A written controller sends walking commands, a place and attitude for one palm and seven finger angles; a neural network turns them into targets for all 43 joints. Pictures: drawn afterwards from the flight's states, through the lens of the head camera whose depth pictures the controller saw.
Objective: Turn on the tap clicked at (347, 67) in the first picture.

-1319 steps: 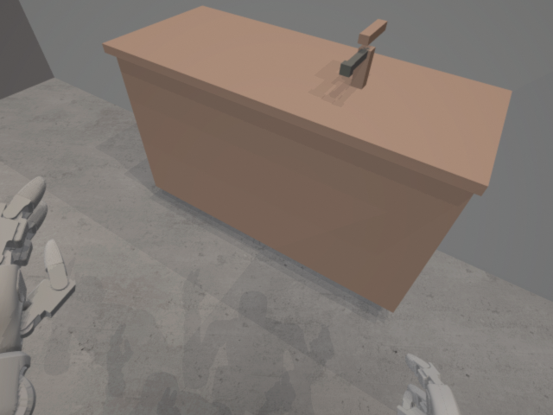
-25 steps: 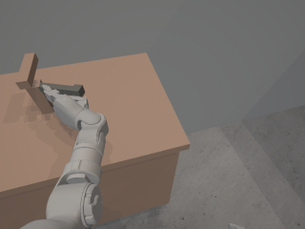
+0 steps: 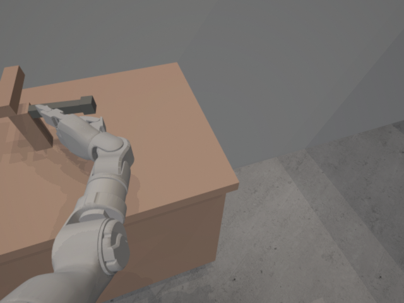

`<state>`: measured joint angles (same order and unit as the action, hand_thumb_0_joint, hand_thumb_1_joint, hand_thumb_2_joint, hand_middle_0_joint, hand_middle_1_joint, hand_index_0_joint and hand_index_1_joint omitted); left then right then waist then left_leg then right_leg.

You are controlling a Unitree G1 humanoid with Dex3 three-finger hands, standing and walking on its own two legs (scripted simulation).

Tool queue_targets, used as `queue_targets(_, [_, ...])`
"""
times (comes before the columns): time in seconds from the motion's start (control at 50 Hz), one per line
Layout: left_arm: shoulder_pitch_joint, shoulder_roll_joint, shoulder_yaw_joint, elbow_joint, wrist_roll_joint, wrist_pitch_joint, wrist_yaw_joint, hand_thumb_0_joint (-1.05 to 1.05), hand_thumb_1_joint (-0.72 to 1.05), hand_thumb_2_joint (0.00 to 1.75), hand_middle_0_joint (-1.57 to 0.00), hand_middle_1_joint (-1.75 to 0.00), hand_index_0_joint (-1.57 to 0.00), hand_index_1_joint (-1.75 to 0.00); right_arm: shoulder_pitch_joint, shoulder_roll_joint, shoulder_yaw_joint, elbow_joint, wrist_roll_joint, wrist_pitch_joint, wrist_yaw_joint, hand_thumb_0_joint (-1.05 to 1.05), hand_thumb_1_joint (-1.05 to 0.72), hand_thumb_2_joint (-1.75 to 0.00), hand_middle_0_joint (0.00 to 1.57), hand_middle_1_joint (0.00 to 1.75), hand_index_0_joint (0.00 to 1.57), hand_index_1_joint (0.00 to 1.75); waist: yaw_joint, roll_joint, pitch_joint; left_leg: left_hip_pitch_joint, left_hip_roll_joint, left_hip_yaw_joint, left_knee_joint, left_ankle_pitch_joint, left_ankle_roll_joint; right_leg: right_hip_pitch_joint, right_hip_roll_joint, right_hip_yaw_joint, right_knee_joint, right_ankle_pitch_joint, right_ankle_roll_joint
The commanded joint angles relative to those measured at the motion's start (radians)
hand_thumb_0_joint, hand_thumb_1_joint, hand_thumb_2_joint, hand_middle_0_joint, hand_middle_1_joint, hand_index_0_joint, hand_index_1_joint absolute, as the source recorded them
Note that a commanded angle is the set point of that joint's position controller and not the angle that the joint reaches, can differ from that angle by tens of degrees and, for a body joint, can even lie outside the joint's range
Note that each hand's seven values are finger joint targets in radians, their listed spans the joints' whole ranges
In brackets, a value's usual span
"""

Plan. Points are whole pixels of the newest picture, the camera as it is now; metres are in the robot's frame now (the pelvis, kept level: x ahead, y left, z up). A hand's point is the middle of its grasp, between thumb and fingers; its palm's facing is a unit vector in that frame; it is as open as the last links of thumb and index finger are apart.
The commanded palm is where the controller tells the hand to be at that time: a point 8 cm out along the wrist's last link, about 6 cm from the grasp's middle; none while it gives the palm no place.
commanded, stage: push the lever round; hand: left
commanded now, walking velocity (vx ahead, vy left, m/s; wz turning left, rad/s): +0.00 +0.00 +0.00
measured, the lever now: (88, 105) +0.51 +0.24 +0.13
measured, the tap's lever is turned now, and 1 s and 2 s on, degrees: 82 86 86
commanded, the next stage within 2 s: lift the hand up off the lever in 0.02 s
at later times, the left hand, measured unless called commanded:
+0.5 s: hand (97, 115) +0.47 +0.21 +0.13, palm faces +0.82 -0.57 -0.10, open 8.3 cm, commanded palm +0.42 +0.23 +0.13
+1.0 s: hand (93, 110) +0.47 +0.21 +0.14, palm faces +0.79 -0.61 -0.08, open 7.8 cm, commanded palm +0.41 +0.23 +0.15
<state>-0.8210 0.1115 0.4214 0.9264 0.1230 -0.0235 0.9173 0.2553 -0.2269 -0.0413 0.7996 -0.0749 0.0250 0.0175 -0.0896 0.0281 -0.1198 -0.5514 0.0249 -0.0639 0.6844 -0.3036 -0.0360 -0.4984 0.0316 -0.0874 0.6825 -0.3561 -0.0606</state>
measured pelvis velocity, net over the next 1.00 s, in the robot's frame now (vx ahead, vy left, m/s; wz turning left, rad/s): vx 0.03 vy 0.02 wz -0.01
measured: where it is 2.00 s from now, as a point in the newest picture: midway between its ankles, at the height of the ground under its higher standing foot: outside the picture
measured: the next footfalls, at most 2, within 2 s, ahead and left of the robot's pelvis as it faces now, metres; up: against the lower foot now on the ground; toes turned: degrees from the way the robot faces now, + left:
none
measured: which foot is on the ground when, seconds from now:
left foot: down 0.00-1.00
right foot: down 0.00-1.00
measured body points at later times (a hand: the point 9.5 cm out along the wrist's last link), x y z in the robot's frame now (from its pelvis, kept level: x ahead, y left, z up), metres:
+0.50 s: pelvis +0.00 +0.00 +0.00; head +0.03 -0.01 +0.45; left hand +0.42 +0.23 +0.13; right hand +0.05 -0.26 -0.13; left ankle +0.02 +0.15 -0.72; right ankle -0.01 -0.08 -0.72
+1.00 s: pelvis +0.03 +0.02 +0.01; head +0.05 +0.01 +0.46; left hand +0.43 +0.24 +0.15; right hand +0.13 -0.23 -0.12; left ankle +0.02 +0.15 -0.72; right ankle -0.01 -0.08 -0.72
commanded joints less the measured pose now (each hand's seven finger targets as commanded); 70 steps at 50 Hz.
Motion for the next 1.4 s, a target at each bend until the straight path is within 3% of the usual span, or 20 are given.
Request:
queue_targets(0.0, [-0.529,0.268,-0.012,-0.156,0.052,-0.060,-0.026,0.00,0.90,0.90,-0.15,-0.15,-0.15,-0.15,0.008,-0.133,-0.037,-0.082,-0.005,-0.031,-0.009,0.00,-0.90,-0.90,0.20,0.30,0.20,0.30,-0.023,-0.066,-0.262,0.087,-0.042,0.061,-0.038,0.112,0.073,0.113,-0.040,0.050,-0.134,0.197,0.062])
queue_targets(0.22, [-0.613,0.306,-0.013,-0.173,0.058,-0.092,-0.031,0.00,0.90,0.90,-0.15,-0.15,-0.15,-0.15,0.028,-0.133,-0.035,-0.089,-0.005,-0.038,-0.012,0.00,-0.90,-0.90,0.20,0.30,0.20,0.30,-0.039,-0.053,-0.307,0.090,-0.042,0.065,-0.035,0.113,0.079,0.131,-0.037,0.063,-0.132,0.211,0.067])
queue_targets(0.3, [-0.596,0.357,0.028,-0.175,0.061,-0.093,-0.034,0.00,0.90,0.90,-0.15,-0.15,-0.15,-0.15,0.027,-0.134,-0.036,-0.086,-0.006,-0.038,-0.014,0.00,-0.90,-0.90,0.20,0.30,0.20,0.30,-0.024,-0.042,-0.305,0.080,-0.042,0.066,-0.041,0.104,0.078,0.154,-0.038,0.066,-0.138,0.204,0.067])
queue_targets(0.36, [-0.590,0.307,-0.011,-0.178,0.065,-0.091,-0.032,0.00,0.90,0.90,-0.15,-0.15,-0.15,-0.15,0.023,-0.127,-0.033,-0.092,-0.008,-0.046,-0.008,0.00,-0.90,-0.90,0.20,0.30,0.20,0.30,-0.028,-0.039,-0.300,0.096,-0.043,0.070,-0.042,0.108,0.079,0.145,-0.034,0.062,-0.143,0.206,0.067])
queue_targets(0.4, [-0.575,0.341,0.019,-0.190,0.065,-0.087,-0.033,0.00,0.90,0.90,-0.15,-0.15,-0.15,-0.15,0.021,-0.130,-0.035,-0.089,-0.009,-0.045,-0.009,0.00,-0.90,-0.90,0.20,0.30,0.20,0.30,-0.018,-0.027,-0.300,0.088,-0.044,0.069,-0.045,0.109,0.078,0.162,-0.038,0.066,-0.145,0.215,0.067])
queue_targets(0.52, [-0.474,0.249,-0.017,-0.200,0.019,-0.053,-0.056,0.00,0.90,0.90,-0.15,-0.15,-0.15,-0.15,0.029,-0.129,-0.036,-0.102,-0.001,-0.049,0.007,0.00,-0.90,-0.90,0.20,0.30,0.20,0.30,-0.002,-0.020,-0.320,0.140,-0.046,0.071,-0.058,0.170,0.072,0.184,-0.030,0.047,-0.142,0.282,0.063])
queue_targets(0.58, [-0.453,0.201,-0.049,-0.204,0.000,-0.023,-0.067,0.00,0.90,0.90,-0.15,-0.15,-0.15,-0.15,0.025,-0.134,-0.037,-0.101,0.005,-0.048,0.014,0.00,-0.90,-0.90,0.20,0.30,0.20,0.30,-0.006,-0.042,-0.281,0.153,-0.046,0.073,-0.066,0.183,0.070,0.181,-0.030,0.040,-0.157,0.299,0.064])
queue_targets(0.6, [-0.445,0.221,-0.028,-0.209,0.002,-0.019,-0.065,0.00,0.90,0.90,-0.15,-0.15,-0.15,-0.15,0.022,-0.136,-0.039,-0.096,0.005,-0.047,0.014,0.00,-0.90,-0.90,0.20,0.30,0.20,0.30,0.002,-0.033,-0.272,0.161,-0.045,0.068,-0.074,0.187,0.070,0.182,-0.026,0.034,-0.158,0.282,0.057])
queue_targets(0.74, [-0.472,0.143,-0.089,-0.368,0.004,-0.011,-0.048,0.00,0.90,0.90,-0.15,-0.15,-0.15,-0.15,-0.002,-0.125,-0.048,-0.090,-0.003,-0.055,0.025,0.00,-0.90,-0.90,0.20,0.30,0.20,0.30,0.008,-0.002,-0.316,0.264,-0.035,0.057,-0.068,0.308,0.055,0.174,-0.016,0.011,-0.132,0.339,0.042])
queue_targets(0.8, [-0.429,0.184,-0.047,-0.411,0.001,0.027,-0.047,0.00,0.90,0.90,-0.15,-0.15,-0.15,-0.15,-0.016,-0.129,-0.050,-0.095,-0.003,-0.045,0.020,0.00,-0.90,-0.90,0.20,0.30,0.20,0.30,0.035,0.014,-0.340,0.281,-0.035,0.061,-0.072,0.365,0.048,0.221,-0.017,0.010,-0.127,0.396,0.037])
queue_targets(0.86, [-0.389,0.111,-0.101,-0.459,-0.005,0.069,-0.052,0.00,0.90,0.90,-0.15,-0.15,-0.15,-0.15,-0.031,-0.118,-0.048,-0.113,0.003,-0.038,0.024,0.00,-0.90,-0.90,0.20,0.30,0.20,0.30,0.042,-0.001,-0.341,0.302,-0.028,0.064,-0.077,0.431,0.039,0.243,-0.018,0.001,-0.120,0.448,0.035])
queue_targets(0.94, [-0.353,0.094,-0.107,-0.499,-0.016,0.114,-0.053,0.00,0.90,0.90,-0.15,-0.15,-0.15,-0.15,-0.055,-0.116,-0.045,-0.122,0.008,-0.032,0.024,0.00,-0.90,-0.90,0.20,0.30,0.20,0.30,0.053,-0.026,-0.306,0.316,-0.024,0.063,-0.090,0.460,0.033,0.257,-0.018,-0.004,-0.133,0.462,0.035])
queue_targets(1.06, [-0.330,0.055,-0.151,-0.629,-0.011,0.152,-0.056,0.00,0.90,0.90,-0.15,-0.15,-0.15,-0.15,-0.084,-0.103,-0.045,-0.132,0.010,-0.034,0.024,0.00,-0.90,-0.90,0.20,0.30,0.20,0.30,0.068,-0.016,-0.339,0.377,-0.018,0.061,-0.082,0.554,0.019,0.287,-0.022,-0.006,-0.130,0.524,0.034])
queue_targets(1.08, [-0.321,0.039,-0.167,-0.645,-0.014,0.162,-0.059,0.00,0.90,0.90,-0.15,-0.15,-0.15,-0.15,-0.095,-0.100,-0.043,-0.135,0.010,-0.035,0.024,0.00,-0.90,-0.90,0.20,0.30,0.20,0.30,0.069,-0.010,-0.328,0.374,-0.018,0.064,-0.083,0.553,0.019,0.288,-0.024,-0.005,-0.132,0.531,0.034])
queue_targets(1.1, [-0.317,0.086,-0.131,-0.644,-0.015,0.167,-0.060,0.00,0.90,0.90,-0.15,-0.15,-0.15,-0.15,-0.099,-0.106,-0.046,-0.128,0.011,-0.031,0.017,0.00,-0.90,-0.90,0.20,0.30,0.20,0.30,0.072,-0.014,-0.318,0.377,-0.017,0.054,-0.090,0.552,0.013,0.290,-0.022,-0.008,-0.137,0.516,0.032])
queue_targets(1.12, [-0.346,0.050,-0.166,-0.672,-0.017,0.169,-0.062,0.00,0.90,0.90,-0.15,-0.15,-0.15,-0.15,-0.106,-0.101,-0.040,-0.131,0.013,-0.033,0.017,0.00,-0.90,-0.90,0.20,0.30,0.20,0.30,0.067,-0.014,-0.318,0.382,-0.019,0.058,-0.091,0.553,0.013,0.291,-0.026,-0.006,-0.137,0.525,0.033])
queue_targets(1.22, [-0.331,0.042,-0.181,-0.691,-0.019,0.200,-0.068,0.00,0.90,0.90,-0.15,-0.15,-0.15,-0.15,-0.132,-0.095,-0.036,-0.126,0.016,-0.033,0.008,0.00,-0.90,-0.90,0.20,0.30,0.20,0.30,0.069,-0.006,-0.313,0.393,-0.022,0.060,-0.098,0.541,0.012,0.306,-0.031,-0.005,-0.147,0.530,0.032])
queue_targets(1.26, [-0.308,0.013,-0.201,-0.670,-0.029,0.218,-0.073,0.00,0.90,0.90,-0.15,-0.15,-0.15,-0.15,-0.146,-0.092,-0.033,-0.130,0.020,-0.034,0.006,0.00,-0.90,-0.90,0.20,0.30,0.20,0.30,0.072,-0.038,-0.292,0.372,-0.029,0.062,-0.109,0.499,0.018,0.316,-0.032,-0.004,-0.156,0.522,0.036])
queue_targets(1.3, [-0.285,0.048,-0.166,-0.621,-0.039,0.236,-0.080,0.00,0.90,0.90,-0.15,-0.15,-0.15,-0.15,-0.150,-0.100,-0.033,-0.120,0.024,-0.027,-0.003,0.00,-0.90,-0.90,0.20,0.30,0.20,0.30,0.075,-0.054,-0.260,0.355,-0.033,0.063,-0.128,0.449,0.025,0.323,-0.033,-0.002,-0.177,0.494,0.038])
queue_targets(1.38, [-0.351,0.038,-0.176,-0.563,-0.050,0.248,-0.080,0.00,0.90,0.90,-0.15,-0.15,-0.15,-0.15,-0.174,-0.098,-0.019,-0.115,0.037,-0.035,-0.010,0.00,-0.90,-0.90,0.20,0.30,0.20,0.30,0.060,-0.095,-0.209,0.327,-0.038,0.066,-0.155,0.342,0.040,0.304,-0.043,0.008,-0.214,0.412,0.047])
